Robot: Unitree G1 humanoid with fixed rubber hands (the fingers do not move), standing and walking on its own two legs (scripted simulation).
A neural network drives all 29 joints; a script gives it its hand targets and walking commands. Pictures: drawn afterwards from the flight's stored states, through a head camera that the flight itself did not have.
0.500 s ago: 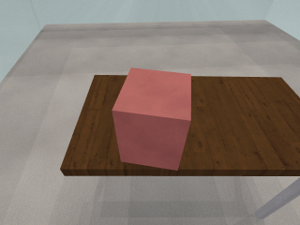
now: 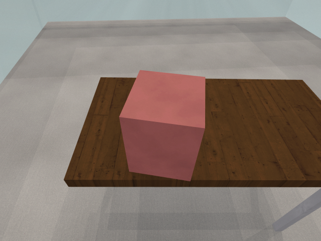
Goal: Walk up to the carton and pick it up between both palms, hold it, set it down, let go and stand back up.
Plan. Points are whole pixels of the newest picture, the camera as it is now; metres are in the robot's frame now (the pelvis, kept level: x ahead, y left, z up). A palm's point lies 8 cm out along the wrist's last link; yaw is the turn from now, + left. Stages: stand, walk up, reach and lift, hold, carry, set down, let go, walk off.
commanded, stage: stand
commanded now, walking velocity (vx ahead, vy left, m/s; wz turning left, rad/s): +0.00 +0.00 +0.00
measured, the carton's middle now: (165, 126) +0.45 -0.01 +0.03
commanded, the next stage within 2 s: none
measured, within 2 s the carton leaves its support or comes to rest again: neither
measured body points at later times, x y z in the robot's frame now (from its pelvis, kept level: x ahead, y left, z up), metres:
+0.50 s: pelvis +0.01 +0.00 +0.00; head +0.01 +0.00 +0.45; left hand +0.09 +0.29 -0.13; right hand +0.06 -0.31 -0.13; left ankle +0.03 +0.11 -0.74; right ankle +0.01 -0.13 -0.74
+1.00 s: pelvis +0.01 +0.00 +0.00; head +0.01 +0.00 +0.45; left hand +0.10 +0.29 -0.13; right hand +0.07 -0.31 -0.13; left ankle +0.03 +0.11 -0.74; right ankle +0.01 -0.13 -0.74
